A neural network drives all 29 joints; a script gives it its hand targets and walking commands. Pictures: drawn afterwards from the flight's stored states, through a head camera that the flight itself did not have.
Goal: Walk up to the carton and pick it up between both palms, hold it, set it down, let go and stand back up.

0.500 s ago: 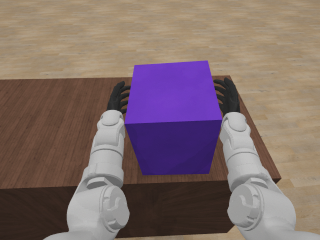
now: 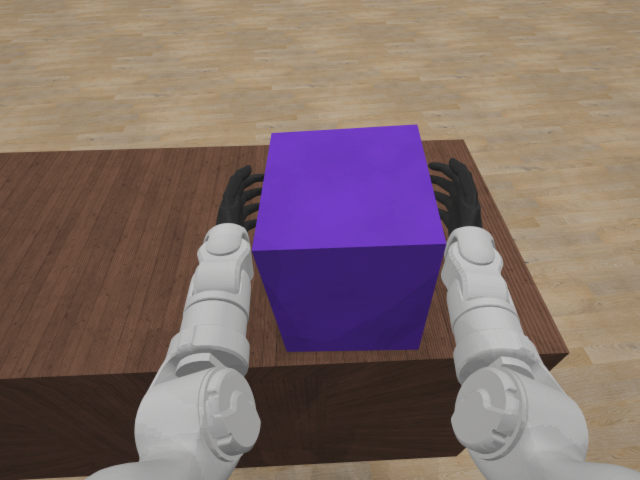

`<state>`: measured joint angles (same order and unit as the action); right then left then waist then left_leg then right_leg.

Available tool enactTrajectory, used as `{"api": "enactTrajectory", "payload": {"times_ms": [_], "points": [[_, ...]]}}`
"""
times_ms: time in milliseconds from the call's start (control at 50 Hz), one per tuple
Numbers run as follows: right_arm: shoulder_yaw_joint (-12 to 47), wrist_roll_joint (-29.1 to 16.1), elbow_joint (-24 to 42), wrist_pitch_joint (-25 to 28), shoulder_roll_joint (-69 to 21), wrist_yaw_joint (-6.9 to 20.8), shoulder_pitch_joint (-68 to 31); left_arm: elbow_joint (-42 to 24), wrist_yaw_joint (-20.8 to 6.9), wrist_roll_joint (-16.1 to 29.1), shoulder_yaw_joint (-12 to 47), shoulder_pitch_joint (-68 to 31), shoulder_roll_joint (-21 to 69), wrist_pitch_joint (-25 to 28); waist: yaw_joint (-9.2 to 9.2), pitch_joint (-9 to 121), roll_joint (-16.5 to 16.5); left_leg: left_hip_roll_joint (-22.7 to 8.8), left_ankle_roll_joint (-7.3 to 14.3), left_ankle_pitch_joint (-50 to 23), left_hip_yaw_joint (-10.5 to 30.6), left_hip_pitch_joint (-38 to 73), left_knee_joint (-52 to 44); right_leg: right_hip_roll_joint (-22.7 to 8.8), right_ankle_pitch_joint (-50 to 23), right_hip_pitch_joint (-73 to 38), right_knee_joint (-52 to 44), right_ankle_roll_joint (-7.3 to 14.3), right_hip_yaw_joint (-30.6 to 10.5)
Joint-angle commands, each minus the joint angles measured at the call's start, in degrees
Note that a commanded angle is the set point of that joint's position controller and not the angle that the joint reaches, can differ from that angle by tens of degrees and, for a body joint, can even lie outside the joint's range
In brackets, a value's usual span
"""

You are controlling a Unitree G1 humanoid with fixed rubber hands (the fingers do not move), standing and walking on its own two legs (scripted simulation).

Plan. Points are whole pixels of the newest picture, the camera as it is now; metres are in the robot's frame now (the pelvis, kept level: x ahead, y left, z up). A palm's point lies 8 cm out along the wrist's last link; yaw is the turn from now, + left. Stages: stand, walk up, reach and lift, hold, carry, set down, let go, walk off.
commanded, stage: set down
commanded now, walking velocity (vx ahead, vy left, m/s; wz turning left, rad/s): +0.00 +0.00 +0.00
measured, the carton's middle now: (347, 245) +0.44 -0.01 +0.04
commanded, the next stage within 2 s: none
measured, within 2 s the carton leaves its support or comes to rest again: rests again in 1.92 s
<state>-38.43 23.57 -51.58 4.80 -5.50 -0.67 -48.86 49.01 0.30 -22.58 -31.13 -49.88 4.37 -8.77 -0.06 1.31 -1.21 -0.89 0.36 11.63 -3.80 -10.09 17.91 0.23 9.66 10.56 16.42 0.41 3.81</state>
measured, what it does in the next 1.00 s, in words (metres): stands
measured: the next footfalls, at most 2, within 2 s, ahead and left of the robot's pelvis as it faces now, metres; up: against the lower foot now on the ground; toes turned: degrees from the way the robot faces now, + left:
none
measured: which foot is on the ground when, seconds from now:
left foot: down 0.00-1.00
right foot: down 0.00-1.00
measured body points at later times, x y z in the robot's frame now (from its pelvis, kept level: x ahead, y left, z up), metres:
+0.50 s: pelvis -0.01 +0.00 +0.00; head +0.03 +0.01 +0.45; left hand +0.43 +0.14 +0.09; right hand +0.42 -0.15 +0.10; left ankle -0.03 +0.11 -0.75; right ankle -0.02 -0.11 -0.75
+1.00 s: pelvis -0.01 +0.00 +0.00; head +0.04 +0.01 +0.45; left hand +0.43 +0.14 +0.09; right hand +0.42 -0.15 +0.10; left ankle -0.03 +0.11 -0.75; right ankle -0.02 -0.11 -0.75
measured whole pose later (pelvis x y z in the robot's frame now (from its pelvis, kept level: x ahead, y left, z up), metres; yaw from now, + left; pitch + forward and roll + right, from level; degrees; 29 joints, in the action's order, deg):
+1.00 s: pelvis -0.01 +0.00 +0.00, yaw +0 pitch +5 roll +0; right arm -41.7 29.2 -46.5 4.7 -8.2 1.4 -47.2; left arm 48.9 -1.2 -26.9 -36.2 -49.4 6.5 -4.6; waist 0.0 0.2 -1.4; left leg -0.6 0.8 10.4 -4.2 -11.4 16.8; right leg -0.1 8.9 12.5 16.4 0.2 3.5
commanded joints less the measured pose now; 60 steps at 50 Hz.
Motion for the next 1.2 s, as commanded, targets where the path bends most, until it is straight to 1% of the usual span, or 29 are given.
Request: {"api": "enactTrajectory", "payload": {"times_ms": [0, 60, 120, 180, 240, 380, 480, 600, 620, 680, 700, 780, 820, 880, 900, 920, 1060, 1100, 1120, 1180], "points": [[14.66, 1.48, -1.03, 1.16, -23.92, 8.17, -27.28, -2.51, -4.0, 0.61, 10.46, -31.15, 19.91, 2.97, 0.14, 25.22, 1.13, 0.1, -1.66, -25.97, -2.43, 7.48, 1.43, 0.35, -26.23, -12.12, 3.31, -4.12, 2.32], [14.86, 1.83, 0.12, 1.28, -24.29, 8.25, -27.47, -2.48, -4.16, 0.77, 10.16, -31.11, 19.85, 3.43, 0.26, 26.18, 0.43, 0.21, -1.24, -24.33, -2.36, 6.38, 0.94, 0.16, -26.66, -12.97, 3.67, -4.38, 2.2], [14.66, 2.36, 0.54, 1.57, -24.61, 8.21, -27.45, -2.47, -4.11, 0.54, 10.06, -31.59, 19.66, 4.08, 0.27, 27.02, 0.78, 0.25, -1.04, -24.61, -2.47, 6.37, 1.15, -0.01, -27.32, -12.61, 3.95, -4.56, 2.1], [14.25, 3.02, 0.26, 1.53, -24.77, 8.29, -26.71, -2.34, -4.08, 0.2, 9.48, -31.37, 19.52, 4.45, 0.33, 26.34, 0.53, 0.13, -0.9, -23.5, -2.53, 6.09, 0.82, 0.04, -26.04, -12.24, 3.55, -4.46, 2.07], [13.63, 3.38, 0.11, 1.58, -24.5, 8.36, -26.34, -2.31, -4.06, 0.2, 9.87, -31.78, 19.59, 4.85, -0.22, 26.46, 1.18, -0.04, -1.08, -24.09, -2.43, 6.85, 0.9, 0.03, -24.83, -10.92, 3.39, -4.32, 2.27], [12.42, 4.14, 0.14, 1.61, -23.97, 8.57, -25.61, -2.05, -3.85, -0.78, 8.71, -30.69, 19.58, 5.18, 0.11, 25.18, 1.29, -0.37, -1.18, -24.78, -2.46, 8.27, 1.02, 0.43, -21.78, -8.67, 2.18, -4.08, 2.61], [11.72, 5.18, 1.41, 1.56, -23.84, 8.78, -25.94, -1.47, -4.08, -1.46, 7.77, -30.65, 19.41, 5.38, 0.23, 25.39, 0.74, -0.31, -0.76, -22.21, -2.58, 7.08, 0.4, 0.22, -20.04, -8.81, 2.01, -4.17, 2.59], [11.24, 5.69, 1.2, 1.92, -24.11, 8.9, -24.64, -1.88, -3.74, -2.2, 7.66, -30.0, 19.8, 6.3, 0.07, 25.86, 1.66, -0.39, -0.9, -24.28, -2.59, 8.7, 1.06, 0.37, -19.96, -7.13, 1.89, -4.05, 2.83], [11.17, 5.84, 1.12, 1.8, -24.25, 8.87, -24.48, -1.63, -3.85, -2.48, 7.31, -29.77, 19.56, 6.31, 0.15, 25.41, 1.0, -0.29, -0.73, -23.68, -2.71, 8.38, 0.96, 0.34, -20.05, -7.26, 1.81, -4.19, 2.75], [11.27, 5.97, 1.26, 1.72, -24.37, 8.83, -23.67, -1.62, -4.12, -2.69, 6.92, -29.02, 19.51, 6.41, -0.01, 24.52, 0.86, -0.19, -0.52, -23.36, -2.71, 7.33, 0.82, 0.17, -20.75, -8.18, 2.05, -4.38, 2.58], [11.34, 5.92, 1.79, 1.77, -24.35, 8.81, -23.9, -1.44, -4.22, -2.71, 6.66, -28.87, 19.47, 6.46, 0.28, 24.41, 0.63, -0.09, -0.32, -22.91, -2.7, 6.8, 0.64, 0.1, -20.85, -8.44, 2.13, -4.45, 2.44], [11.31, 6.27, 2.03, 1.68, -23.98, 8.86, -23.19, -1.18, -4.4, -3.44, 5.89, -27.76, 19.23, 6.54, 0.49, 22.96, 0.1, -0.1, -0.05, -22.63, -2.72, 6.6, 0.3, 0.14, -20.47, -8.51, 2.09, -4.62, 2.38], [11.24, 6.38, 2.14, 1.44, -24.26, 8.86, -22.76, -1.03, -4.61, -3.43, 5.68, -27.43, 18.97, 6.5, 0.33, 22.58, -0.19, -0.01, 0.09, -21.66, -2.72, 6.14, 0.01, 0.01, -20.27, -8.81, 1.99, -4.71, 2.26], [11.07, 6.63, 2.02, 1.26, -24.14, 8.78, -21.78, -1.45, -4.74, -3.85, 5.54, -27.1, 19.0, 6.6, 0.03, 22.02, 0.31, -0.04, 0.15, -21.97, -2.73, 6.18, -0.03, 0.04, -20.06, -8.69, 1.89, -4.73, 2.3], [11.0, 6.56, 2.2, 1.2, -24.04, 8.8, -21.59, -1.4, -4.82, -3.98, 5.25, -26.8, 18.85, 6.59, 0.29, 21.73, 0.13, 0.0, 0.1, -22.06, -2.87, 6.42, 0.05, 0.1, -20.1, -8.44, 1.91, -4.79, 2.39], [11.08, 6.58, 2.38, 1.19, -24.16, 8.8, -21.6, -1.35, -4.91, -4.01, 5.38, -26.57, 18.99, 6.56, 0.1, 22.08, 0.35, 0.01, 0.07, -22.1, -2.82, 6.5, 0.13, 0.09, -20.05, -8.35, 1.91, -4.68, 2.45], [10.79, 6.87, 3.17, 0.84, -23.87, 8.93, -20.47, -1.03, -5.08, -4.94, 4.61, -25.12, 18.75, 6.49, 0.41, 21.05, 0.48, 0.05, 0.35, -21.66, -2.76, 6.66, 0.05, 0.06, -18.4, -7.08, 1.5, -4.68, 2.42], [10.55, 7.14, 2.95, 0.64, -24.09, 8.95, -19.73, -1.33, -5.07, -5.19, 4.52, -25.07, 18.65, 6.64, 0.16, 20.9, 0.66, 0.08, 0.37, -21.73, -2.79, 7.14, 0.18, 0.15, -18.16, -6.69, 1.47, -4.67, 2.45], [10.53, 7.24, 3.24, 0.55, -23.95, 8.95, -19.68, -1.02, -5.17, -5.51, 4.14, -24.73, 18.62, 6.6, 0.37, 20.48, 0.65, 0.11, 0.46, -21.46, -2.86, 6.78, 0.08, 0.06, -17.95, -6.73, 1.37, -4.71, 2.41], [10.26, 7.3, 3.52, 0.34, -23.93, 8.94, -19.06, -0.9, -5.37, -5.5, 3.93, -24.25, 18.49, 6.61, 0.04, 20.05, 0.31, 0.19, 0.62, -21.03, -2.83, 6.64, -0.03, 0.07, -17.9, -6.56, 1.35, -4.78, 2.41]]}}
